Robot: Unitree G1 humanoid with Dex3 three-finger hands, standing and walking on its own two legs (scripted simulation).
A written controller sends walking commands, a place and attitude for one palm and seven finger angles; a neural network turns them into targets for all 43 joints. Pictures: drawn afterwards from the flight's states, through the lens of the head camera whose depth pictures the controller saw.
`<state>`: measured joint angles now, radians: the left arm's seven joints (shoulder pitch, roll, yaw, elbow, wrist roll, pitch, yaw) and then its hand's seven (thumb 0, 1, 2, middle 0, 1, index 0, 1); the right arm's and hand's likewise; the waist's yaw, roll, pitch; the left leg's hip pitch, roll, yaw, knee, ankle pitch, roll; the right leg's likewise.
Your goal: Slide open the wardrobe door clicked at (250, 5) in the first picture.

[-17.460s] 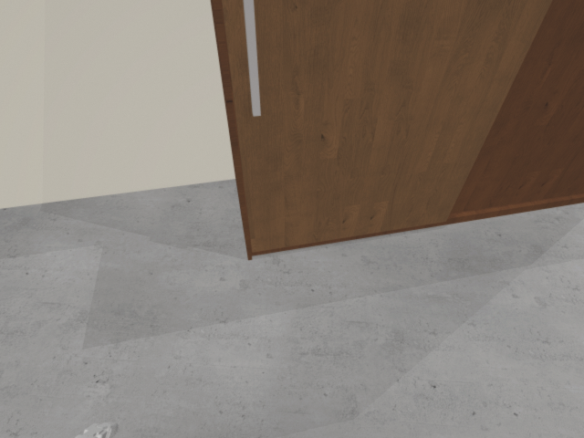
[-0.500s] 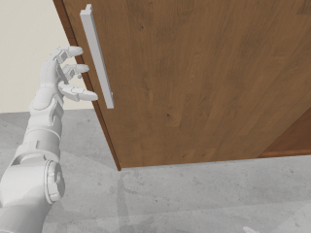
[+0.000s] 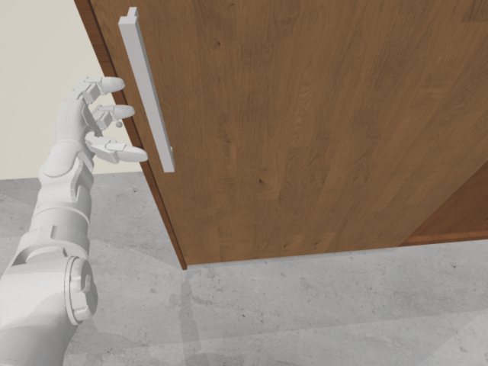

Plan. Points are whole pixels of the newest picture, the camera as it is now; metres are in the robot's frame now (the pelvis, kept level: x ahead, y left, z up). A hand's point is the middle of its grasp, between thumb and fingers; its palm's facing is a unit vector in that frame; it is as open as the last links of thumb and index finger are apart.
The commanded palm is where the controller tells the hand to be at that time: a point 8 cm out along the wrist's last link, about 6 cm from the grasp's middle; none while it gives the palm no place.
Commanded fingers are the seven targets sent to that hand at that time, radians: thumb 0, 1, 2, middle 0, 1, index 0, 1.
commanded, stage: feel for the door with the fingertips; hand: left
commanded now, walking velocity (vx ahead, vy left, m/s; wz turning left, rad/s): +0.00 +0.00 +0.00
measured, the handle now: (154, 104) +0.53 +0.16 +0.13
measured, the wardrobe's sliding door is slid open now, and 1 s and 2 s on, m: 0.00 0.00 0.00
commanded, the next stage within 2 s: slide the fingers in behind the handle in 0.50 s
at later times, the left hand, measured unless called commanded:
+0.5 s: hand (127, 114) +0.48 +0.19 +0.15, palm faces +0.08 -1.00 +0.01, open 13.9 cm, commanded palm +0.45 +0.24 +0.14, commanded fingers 0.00 -0.50 0.30 -0.30 -1.20 -0.30 -1.20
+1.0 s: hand (133, 122) +0.47 +0.18 +0.14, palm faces +0.07 -1.00 +0.02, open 14.0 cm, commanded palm +0.44 +0.23 +0.14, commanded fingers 0.00 -0.50 0.30 -0.30 -1.20 -0.30 -1.20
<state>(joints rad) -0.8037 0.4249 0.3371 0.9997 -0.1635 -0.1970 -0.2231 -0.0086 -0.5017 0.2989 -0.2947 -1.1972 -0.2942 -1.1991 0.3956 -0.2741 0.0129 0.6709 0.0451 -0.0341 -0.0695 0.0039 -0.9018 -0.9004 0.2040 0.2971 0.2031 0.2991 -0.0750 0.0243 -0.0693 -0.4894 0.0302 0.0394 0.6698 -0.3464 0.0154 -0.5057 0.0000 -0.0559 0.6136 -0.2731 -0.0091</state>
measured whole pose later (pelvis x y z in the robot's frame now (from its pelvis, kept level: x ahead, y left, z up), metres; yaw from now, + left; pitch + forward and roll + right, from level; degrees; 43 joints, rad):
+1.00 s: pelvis +0.00 +0.00 +0.00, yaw -1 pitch +10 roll -1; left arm -0.81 0.38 0.33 1.00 -0.14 -0.24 -0.15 -0.01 -0.50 0.30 -0.30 -1.20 -0.30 -1.20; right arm 0.40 -0.26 0.01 0.67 0.03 -0.03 -0.05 0.00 -0.90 -0.90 0.20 0.30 0.20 0.30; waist -0.09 0.03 -0.08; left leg -0.51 0.03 0.05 0.70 -0.36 0.02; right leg -0.53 0.00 -0.04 0.64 -0.28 -0.01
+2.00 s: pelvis +0.00 -0.01 +0.00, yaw +0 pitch +10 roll -1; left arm -0.87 0.31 0.28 1.02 -0.10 -0.23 -0.05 -0.01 -0.50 0.30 -0.30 -1.20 -0.30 -1.20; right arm 0.36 -0.25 0.00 0.68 0.03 -0.03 -0.04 0.00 -0.90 -0.90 0.20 0.30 0.20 0.30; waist -0.09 0.03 -0.07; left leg -0.50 0.04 0.04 0.68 -0.35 0.00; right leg -0.53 0.01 -0.05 0.64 -0.29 -0.02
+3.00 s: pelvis +0.00 -0.01 +0.00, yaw +0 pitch +10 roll -1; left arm -0.85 0.28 0.27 1.01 -0.10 -0.22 -0.02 0.00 0.22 0.61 -0.37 -1.30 -0.37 -1.30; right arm 0.37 -0.25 0.00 0.68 0.02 -0.04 -0.04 0.00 -0.90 -0.90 0.20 0.30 0.20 0.30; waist -0.08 0.03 -0.07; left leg -0.49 0.03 0.04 0.67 -0.35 0.01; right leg -0.51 0.00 -0.05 0.63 -0.28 -0.02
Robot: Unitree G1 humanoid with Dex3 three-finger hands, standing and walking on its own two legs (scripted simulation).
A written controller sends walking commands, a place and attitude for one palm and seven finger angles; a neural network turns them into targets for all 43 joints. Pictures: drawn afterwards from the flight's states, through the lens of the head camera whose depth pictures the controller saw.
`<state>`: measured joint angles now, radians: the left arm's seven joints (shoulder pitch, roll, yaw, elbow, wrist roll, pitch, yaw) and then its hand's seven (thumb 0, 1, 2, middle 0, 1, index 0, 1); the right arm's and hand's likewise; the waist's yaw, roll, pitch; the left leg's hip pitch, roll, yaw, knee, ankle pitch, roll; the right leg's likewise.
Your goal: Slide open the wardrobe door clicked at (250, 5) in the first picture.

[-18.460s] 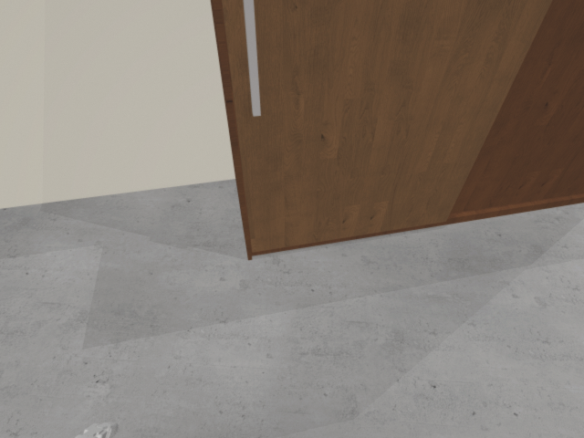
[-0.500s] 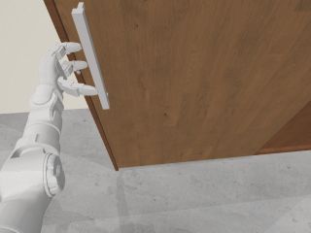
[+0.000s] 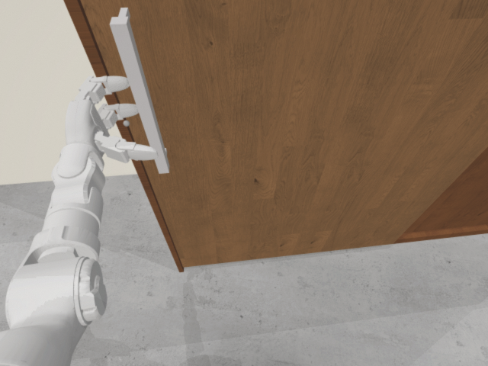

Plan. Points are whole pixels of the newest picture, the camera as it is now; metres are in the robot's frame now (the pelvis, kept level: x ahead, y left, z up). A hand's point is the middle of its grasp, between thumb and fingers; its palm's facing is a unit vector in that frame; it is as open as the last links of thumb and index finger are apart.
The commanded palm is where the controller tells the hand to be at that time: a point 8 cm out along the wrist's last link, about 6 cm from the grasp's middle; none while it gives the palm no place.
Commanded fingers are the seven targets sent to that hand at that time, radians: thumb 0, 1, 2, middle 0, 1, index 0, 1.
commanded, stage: slide the fingers in behind the handle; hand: left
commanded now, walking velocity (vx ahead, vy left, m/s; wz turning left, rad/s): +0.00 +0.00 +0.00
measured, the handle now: (148, 105) +0.53 +0.16 +0.13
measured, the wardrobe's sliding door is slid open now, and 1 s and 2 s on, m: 0.00 0.00 0.00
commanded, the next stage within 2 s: grip the handle and tug to test in 1.42 s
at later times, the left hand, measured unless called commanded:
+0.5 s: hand (147, 119) +0.48 +0.15 +0.14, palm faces +0.07 -1.00 +0.01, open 14.0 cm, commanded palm +0.45 +0.20 +0.14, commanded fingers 0.00 -0.50 0.30 -0.30 -1.20 -0.30 -1.20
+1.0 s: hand (155, 119) +0.48 +0.14 +0.14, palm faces +0.09 -1.00 +0.00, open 14.0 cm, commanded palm +0.45 +0.19 +0.14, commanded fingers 0.00 -0.50 0.30 -0.30 -1.20 -0.30 -1.20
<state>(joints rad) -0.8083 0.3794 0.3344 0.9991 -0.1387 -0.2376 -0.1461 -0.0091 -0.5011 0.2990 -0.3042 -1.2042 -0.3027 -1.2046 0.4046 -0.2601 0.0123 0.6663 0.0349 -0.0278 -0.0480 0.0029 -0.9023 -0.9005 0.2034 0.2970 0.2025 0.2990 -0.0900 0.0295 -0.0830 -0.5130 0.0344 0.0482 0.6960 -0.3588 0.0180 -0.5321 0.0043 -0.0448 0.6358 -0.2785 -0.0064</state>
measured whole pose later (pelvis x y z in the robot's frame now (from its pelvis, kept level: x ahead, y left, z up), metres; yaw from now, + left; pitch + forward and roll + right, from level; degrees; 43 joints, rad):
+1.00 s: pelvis +0.00 -0.01 +0.00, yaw +1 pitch +10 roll -1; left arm -0.87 0.31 0.28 1.02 -0.10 -0.23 -0.05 -0.01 -0.50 0.30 -0.30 -1.20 -0.30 -1.20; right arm 0.36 -0.25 0.00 0.68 0.03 -0.03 -0.04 0.00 -0.90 -0.90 0.20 0.30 0.20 0.30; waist -0.09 0.03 -0.07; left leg -0.50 0.04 0.04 0.68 -0.35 0.00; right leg -0.53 0.01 -0.05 0.64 -0.29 -0.02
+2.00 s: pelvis +0.00 -0.01 +0.00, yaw +0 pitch +10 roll -1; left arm -0.85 0.28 0.27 1.01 -0.10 -0.22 -0.02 0.00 0.22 0.61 -0.37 -1.30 -0.37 -1.30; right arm 0.37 -0.25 0.00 0.68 0.02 -0.04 -0.04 0.00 -0.90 -0.90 0.20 0.30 0.20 0.30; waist -0.08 0.03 -0.07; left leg -0.49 0.03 0.04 0.67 -0.35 0.01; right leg -0.51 0.00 -0.05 0.63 -0.28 -0.02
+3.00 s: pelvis +0.03 +0.00 +0.01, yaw -1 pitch +9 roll -1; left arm -0.64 0.22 0.21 0.68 -0.14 -0.09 0.04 0.01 0.77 0.79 -0.31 -1.40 -0.30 -1.40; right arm 0.36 -0.24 -0.02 0.66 0.04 -0.02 -0.02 0.00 -0.90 -0.90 0.20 0.30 0.20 0.30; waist -0.05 0.05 -0.10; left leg -0.40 0.03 0.06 0.62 -0.37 0.01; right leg -0.44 0.01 -0.03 0.59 -0.30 -0.01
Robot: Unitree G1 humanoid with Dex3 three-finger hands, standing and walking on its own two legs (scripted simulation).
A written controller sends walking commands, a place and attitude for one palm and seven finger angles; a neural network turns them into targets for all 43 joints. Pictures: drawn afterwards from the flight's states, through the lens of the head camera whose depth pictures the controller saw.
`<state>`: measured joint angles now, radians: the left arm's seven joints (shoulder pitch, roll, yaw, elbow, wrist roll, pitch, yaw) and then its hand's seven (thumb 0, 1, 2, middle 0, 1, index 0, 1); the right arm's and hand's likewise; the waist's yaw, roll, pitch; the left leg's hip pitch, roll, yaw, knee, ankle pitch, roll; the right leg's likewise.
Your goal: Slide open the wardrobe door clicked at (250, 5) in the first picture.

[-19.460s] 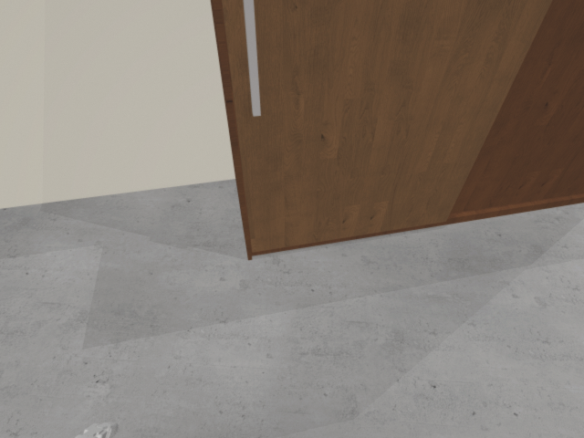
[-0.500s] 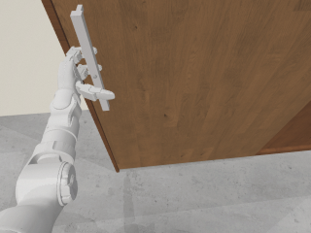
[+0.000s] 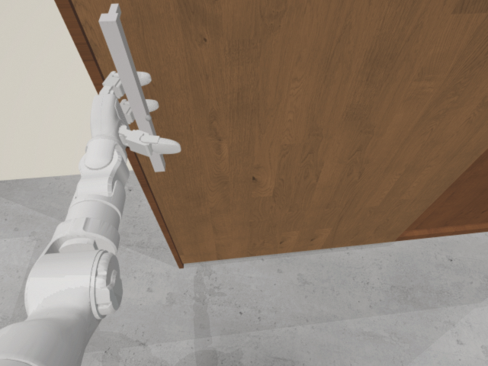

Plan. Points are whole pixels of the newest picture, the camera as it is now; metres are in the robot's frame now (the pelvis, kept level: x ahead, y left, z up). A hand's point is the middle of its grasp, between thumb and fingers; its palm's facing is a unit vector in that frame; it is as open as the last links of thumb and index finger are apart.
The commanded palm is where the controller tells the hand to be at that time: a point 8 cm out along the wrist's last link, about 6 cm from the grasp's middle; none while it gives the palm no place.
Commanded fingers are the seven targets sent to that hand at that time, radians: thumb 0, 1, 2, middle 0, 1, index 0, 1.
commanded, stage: slide the fingers in behind the handle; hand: left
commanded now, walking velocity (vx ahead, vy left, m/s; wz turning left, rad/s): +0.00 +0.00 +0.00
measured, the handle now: (141, 103) +0.53 +0.17 +0.13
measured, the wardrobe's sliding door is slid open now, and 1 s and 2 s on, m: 0.00 0.00 0.00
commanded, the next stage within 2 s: grip the handle and tug to test in 0.42 s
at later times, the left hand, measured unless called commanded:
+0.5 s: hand (149, 119) +0.47 +0.15 +0.14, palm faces +0.07 -1.00 +0.00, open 14.0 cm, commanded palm +0.44 +0.19 +0.14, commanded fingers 0.00 -0.50 0.30 -0.30 -1.20 -0.30 -1.20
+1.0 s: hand (150, 119) +0.48 +0.15 +0.14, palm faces +0.09 -1.00 +0.00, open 8.9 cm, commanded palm +0.44 +0.19 +0.14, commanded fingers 0.00 0.67 0.80 -0.43 -1.37 -0.43 -1.37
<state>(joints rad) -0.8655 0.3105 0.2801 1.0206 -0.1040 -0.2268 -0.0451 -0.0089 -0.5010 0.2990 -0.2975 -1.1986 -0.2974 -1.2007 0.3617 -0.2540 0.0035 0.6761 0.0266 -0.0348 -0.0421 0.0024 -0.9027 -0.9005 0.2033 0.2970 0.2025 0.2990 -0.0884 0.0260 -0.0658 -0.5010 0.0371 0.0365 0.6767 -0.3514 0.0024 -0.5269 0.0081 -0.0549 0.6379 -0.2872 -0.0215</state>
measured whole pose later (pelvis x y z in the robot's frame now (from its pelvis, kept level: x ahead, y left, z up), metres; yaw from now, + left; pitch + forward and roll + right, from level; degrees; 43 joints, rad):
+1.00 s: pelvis +0.00 +0.00 +0.00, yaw +0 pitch +10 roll -1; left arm -0.85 0.28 0.27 1.01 -0.10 -0.22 -0.02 0.00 0.22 0.61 -0.37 -1.30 -0.37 -1.30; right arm 0.37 -0.25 0.00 0.68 0.02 -0.04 -0.04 0.00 -0.90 -0.90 0.20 0.30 0.20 0.30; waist -0.08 0.03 -0.07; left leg -0.49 0.03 0.04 0.67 -0.35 0.01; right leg -0.51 0.00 -0.05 0.63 -0.28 -0.02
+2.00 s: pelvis +0.03 +0.01 +0.01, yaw -1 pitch +9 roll -1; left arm -0.64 0.22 0.21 0.68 -0.14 -0.09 0.04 0.01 0.77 0.79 -0.31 -1.40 -0.30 -1.40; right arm 0.36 -0.24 -0.02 0.66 0.04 -0.02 -0.02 0.00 -0.90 -0.90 0.20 0.30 0.20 0.30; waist -0.05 0.05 -0.10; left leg -0.40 0.03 0.06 0.62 -0.37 0.01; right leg -0.44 0.01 -0.03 0.59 -0.30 -0.01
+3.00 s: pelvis +0.01 +0.01 +0.00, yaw +3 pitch +10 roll -1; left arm -0.90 0.18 0.05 1.00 -0.15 -0.20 0.14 0.00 0.77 0.82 -0.33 -1.40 -0.26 -1.40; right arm 0.38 -0.24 -0.02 0.78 0.01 -0.13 0.00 0.00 -0.90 -0.90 0.20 0.30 0.20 0.30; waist -0.03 0.04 -0.07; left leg -0.49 0.00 -0.01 0.68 -0.36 0.01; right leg -0.50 -0.03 -0.09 0.64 -0.31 -0.01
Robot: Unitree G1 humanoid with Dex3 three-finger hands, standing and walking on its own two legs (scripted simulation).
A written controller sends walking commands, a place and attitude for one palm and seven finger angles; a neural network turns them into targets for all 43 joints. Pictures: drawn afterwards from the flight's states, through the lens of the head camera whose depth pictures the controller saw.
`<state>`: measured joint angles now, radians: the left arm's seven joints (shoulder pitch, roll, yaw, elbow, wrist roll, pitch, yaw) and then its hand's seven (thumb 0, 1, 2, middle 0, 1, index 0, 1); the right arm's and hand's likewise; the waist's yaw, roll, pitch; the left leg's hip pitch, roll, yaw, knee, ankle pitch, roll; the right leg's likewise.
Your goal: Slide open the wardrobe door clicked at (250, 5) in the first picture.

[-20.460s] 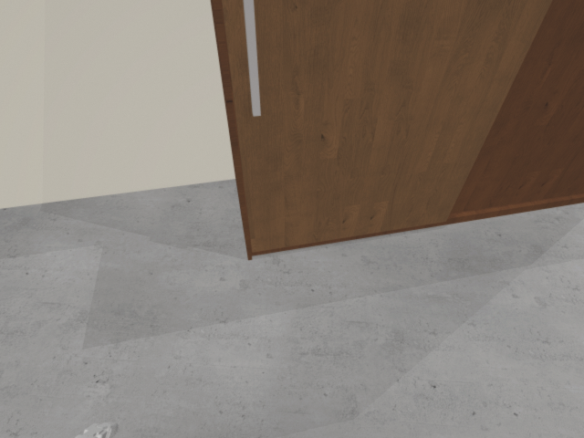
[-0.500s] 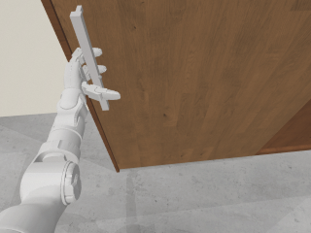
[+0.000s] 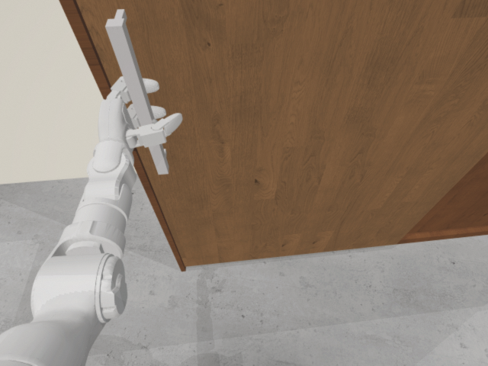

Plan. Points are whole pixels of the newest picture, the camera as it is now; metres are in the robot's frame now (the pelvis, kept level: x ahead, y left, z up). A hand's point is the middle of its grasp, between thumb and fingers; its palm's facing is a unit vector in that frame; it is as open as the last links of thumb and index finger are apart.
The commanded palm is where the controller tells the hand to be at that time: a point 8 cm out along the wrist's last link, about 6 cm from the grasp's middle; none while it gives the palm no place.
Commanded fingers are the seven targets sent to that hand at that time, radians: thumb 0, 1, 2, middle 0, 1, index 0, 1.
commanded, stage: grip the handle and tug to test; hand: left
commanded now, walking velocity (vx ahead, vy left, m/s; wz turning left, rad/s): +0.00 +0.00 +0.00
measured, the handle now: (146, 107) +0.53 +0.17 +0.13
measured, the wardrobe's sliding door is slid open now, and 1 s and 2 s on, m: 0.00 0.00 0.00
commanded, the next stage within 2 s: tug the door sideways, standing still in 0.94 s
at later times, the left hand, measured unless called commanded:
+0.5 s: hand (154, 120) +0.48 +0.14 +0.14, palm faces +0.08 -1.00 +0.01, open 5.6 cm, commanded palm +0.44 +0.19 +0.14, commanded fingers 0.00 0.90 0.90 -0.45 -1.40 -0.45 -1.40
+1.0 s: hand (156, 121) +0.47 +0.14 +0.14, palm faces +0.10 -0.99 +0.00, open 5.7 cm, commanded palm +0.42 +0.17 +0.14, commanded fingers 0.00 0.90 0.90 -0.45 -1.40 -0.45 -1.40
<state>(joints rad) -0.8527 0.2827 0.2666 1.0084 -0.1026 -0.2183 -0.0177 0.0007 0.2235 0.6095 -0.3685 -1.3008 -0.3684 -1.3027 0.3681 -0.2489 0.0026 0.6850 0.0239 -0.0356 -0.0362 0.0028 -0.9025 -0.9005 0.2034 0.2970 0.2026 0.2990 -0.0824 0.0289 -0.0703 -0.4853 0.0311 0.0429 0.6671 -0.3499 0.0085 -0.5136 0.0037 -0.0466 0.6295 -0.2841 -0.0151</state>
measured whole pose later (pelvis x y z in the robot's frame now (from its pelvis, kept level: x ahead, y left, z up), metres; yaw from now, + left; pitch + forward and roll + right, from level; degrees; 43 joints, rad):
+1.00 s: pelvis +0.03 +0.00 +0.00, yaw -1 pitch +9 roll -1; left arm -0.64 0.22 0.21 0.68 -0.14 -0.09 0.04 0.01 0.77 0.79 -0.31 -1.40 -0.30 -1.40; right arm 0.36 -0.24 -0.02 0.66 0.04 -0.02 -0.02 0.00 -0.90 -0.90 0.20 0.30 0.20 0.30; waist -0.05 0.05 -0.10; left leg -0.40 0.03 0.06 0.62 -0.37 0.01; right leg -0.44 0.01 -0.03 0.59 -0.30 -0.01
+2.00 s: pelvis +0.01 +0.00 +0.00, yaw +3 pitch +10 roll -1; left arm -0.90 0.18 0.05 1.00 -0.15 -0.20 0.14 0.00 0.77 0.82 -0.33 -1.40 -0.26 -1.40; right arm 0.38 -0.24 -0.02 0.78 0.01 -0.13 0.00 0.00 -0.90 -0.90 0.20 0.30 0.20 0.30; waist -0.03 0.04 -0.07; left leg -0.49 0.00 -0.01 0.68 -0.36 0.01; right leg -0.50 -0.03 -0.09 0.64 -0.31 -0.01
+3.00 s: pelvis +0.12 -0.20 +0.00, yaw +14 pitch -1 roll +1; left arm -0.62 0.21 0.09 0.40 -0.11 -0.04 0.15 -0.01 0.72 0.85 -0.44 -1.40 -0.17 -1.40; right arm 0.11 -0.22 -0.03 0.62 0.06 -0.08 -0.07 0.00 -0.90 -0.90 0.20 0.30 0.20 0.30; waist 0.08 0.10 0.24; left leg -0.34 0.14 -0.03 0.99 -0.54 -0.04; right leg -0.37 -0.05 -0.10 0.68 -0.30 -0.03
